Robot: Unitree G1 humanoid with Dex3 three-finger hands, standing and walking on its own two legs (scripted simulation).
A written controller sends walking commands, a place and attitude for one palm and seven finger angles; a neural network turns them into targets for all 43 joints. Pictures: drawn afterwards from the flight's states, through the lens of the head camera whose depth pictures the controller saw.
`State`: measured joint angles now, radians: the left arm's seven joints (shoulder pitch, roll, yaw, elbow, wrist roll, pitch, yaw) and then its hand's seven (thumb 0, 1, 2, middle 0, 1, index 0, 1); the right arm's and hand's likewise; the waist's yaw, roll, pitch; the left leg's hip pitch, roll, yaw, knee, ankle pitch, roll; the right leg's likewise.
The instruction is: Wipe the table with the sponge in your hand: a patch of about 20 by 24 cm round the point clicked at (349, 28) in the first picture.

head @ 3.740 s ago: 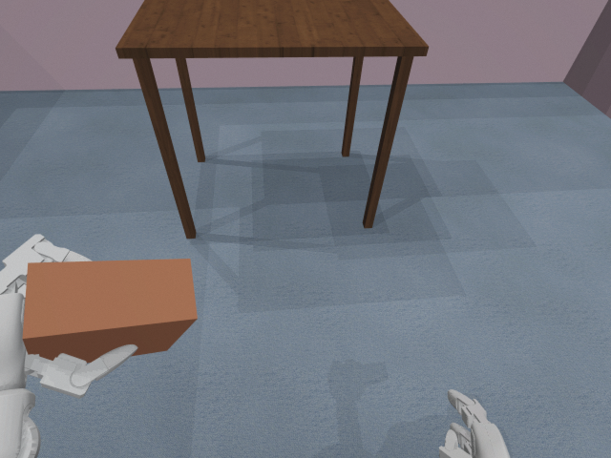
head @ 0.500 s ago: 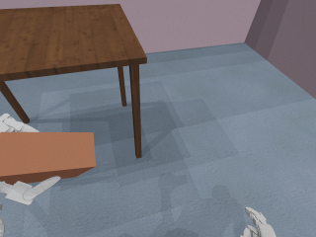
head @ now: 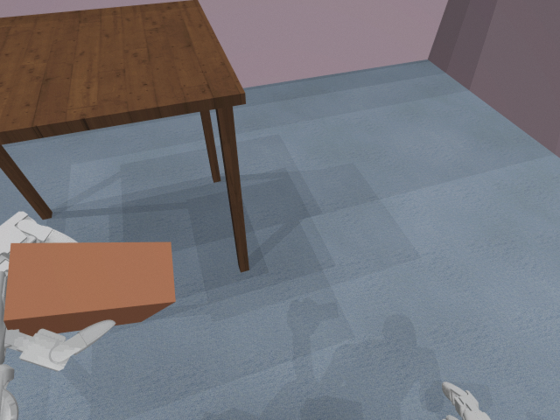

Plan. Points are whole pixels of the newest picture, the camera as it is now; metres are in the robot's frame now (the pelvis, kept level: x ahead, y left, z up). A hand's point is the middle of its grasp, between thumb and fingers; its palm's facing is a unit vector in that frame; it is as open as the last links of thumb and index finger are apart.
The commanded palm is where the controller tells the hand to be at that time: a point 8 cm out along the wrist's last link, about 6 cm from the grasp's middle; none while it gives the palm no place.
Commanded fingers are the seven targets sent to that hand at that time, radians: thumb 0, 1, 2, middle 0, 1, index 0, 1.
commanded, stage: take the last steps up to it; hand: left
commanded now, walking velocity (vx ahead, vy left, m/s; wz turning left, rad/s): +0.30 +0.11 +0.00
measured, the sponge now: (113, 289) +0.22 +0.20 +0.14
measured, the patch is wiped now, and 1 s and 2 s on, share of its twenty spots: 0.00 0.00 0.00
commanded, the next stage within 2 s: come to a stop and stand still in 1.60 s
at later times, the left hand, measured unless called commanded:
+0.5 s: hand (105, 225) +0.30 +0.23 +0.16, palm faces +0.37 -0.80 -0.47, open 10.4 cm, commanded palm +0.24 +0.28 +0.18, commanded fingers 0.00 0.10 1.30 -1.20 -1.60 -1.20 -1.60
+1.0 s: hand (131, 143) +0.43 +0.24 +0.17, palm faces +0.33 -0.80 -0.50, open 10.4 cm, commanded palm +0.38 +0.29 +0.18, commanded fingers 0.00 0.10 1.30 -1.20 -1.60 -1.20 -1.60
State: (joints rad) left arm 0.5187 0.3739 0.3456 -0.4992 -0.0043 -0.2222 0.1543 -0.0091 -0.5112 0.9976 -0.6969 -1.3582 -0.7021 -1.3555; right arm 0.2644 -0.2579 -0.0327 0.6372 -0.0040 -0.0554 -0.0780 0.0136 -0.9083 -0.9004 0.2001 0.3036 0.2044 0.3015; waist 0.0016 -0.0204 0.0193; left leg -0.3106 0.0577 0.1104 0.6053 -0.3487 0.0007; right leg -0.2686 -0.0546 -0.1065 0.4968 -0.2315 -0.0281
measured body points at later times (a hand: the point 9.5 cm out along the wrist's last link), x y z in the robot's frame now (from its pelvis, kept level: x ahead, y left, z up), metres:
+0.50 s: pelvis +0.08 +0.00 -0.01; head +0.11 -0.03 +0.44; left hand +0.27 +0.27 +0.18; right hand +0.24 -0.22 -0.12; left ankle +0.06 +0.14 -0.66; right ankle +0.08 -0.09 -0.74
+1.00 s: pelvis +0.21 +0.02 -0.01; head +0.24 +0.00 +0.44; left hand +0.41 +0.28 +0.20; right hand +0.36 -0.18 -0.11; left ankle +0.18 +0.16 -0.74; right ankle +0.25 -0.07 -0.73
